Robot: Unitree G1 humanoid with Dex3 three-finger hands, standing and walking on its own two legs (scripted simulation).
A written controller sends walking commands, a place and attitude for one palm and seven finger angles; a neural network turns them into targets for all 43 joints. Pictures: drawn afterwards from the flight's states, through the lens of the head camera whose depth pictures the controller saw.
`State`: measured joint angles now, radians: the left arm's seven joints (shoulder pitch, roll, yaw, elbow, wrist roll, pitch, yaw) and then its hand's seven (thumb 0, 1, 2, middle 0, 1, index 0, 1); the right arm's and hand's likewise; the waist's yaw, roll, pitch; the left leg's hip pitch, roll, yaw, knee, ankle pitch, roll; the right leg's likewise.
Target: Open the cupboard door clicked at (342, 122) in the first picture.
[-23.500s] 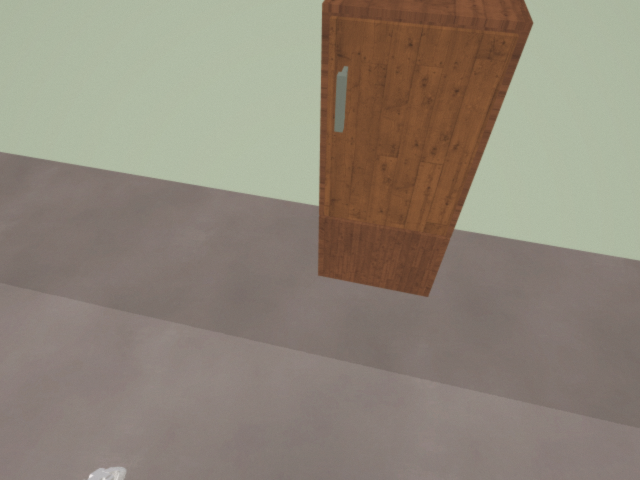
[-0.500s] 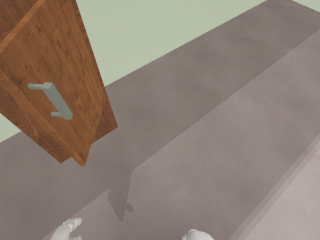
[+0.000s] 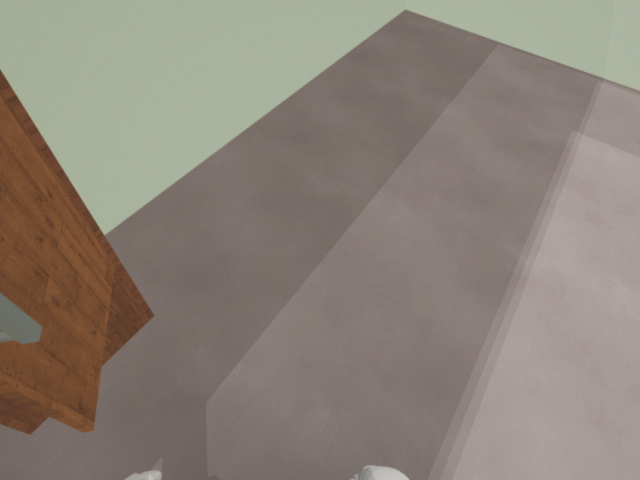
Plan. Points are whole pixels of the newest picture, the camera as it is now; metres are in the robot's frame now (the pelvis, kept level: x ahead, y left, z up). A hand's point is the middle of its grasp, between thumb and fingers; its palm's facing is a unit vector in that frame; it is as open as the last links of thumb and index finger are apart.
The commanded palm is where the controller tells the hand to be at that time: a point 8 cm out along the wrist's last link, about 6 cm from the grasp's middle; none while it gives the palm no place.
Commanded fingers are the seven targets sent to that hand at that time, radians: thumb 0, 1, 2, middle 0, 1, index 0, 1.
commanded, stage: walk to a spot facing it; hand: left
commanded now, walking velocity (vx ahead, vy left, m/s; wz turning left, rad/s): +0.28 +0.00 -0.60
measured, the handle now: out of the picture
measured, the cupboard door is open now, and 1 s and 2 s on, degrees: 45 45 45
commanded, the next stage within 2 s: turn to face it in 1.62 s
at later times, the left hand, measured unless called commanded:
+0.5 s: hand (270, 389) +0.26 +0.09 -0.16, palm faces -0.28 -0.94 -0.20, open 7.3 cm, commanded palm none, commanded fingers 0.00 0.90 0.90 -0.20 -0.30 -0.20 -0.30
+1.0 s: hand (332, 251) +0.53 +0.00 -0.15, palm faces -0.48 -0.85 -0.20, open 7.4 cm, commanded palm none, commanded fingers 0.00 0.90 0.90 -0.20 -0.30 -0.20 -0.30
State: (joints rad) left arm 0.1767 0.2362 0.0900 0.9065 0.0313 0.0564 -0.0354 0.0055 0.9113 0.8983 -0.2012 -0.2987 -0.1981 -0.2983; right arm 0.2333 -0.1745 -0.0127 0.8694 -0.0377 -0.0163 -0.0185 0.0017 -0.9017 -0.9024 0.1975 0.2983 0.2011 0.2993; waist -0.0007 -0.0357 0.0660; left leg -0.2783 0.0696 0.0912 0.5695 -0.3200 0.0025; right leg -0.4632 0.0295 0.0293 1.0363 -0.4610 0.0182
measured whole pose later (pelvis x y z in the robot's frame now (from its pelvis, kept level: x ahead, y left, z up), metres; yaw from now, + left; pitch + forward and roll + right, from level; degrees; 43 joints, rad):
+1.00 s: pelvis +0.36 -0.13 +0.01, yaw -30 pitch +1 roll +1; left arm 0.16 0.21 0.08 0.97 0.03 0.00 -0.05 0.01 0.92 0.90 -0.20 -0.30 -0.19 -0.30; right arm 0.34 -0.20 -0.05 1.01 -0.04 -0.06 0.00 0.00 -0.93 -0.90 0.20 0.30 0.20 0.30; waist -0.01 -0.01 0.05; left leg -0.13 0.09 0.22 0.39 -0.27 -0.03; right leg -0.53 -0.10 -0.07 0.81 -0.24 -0.01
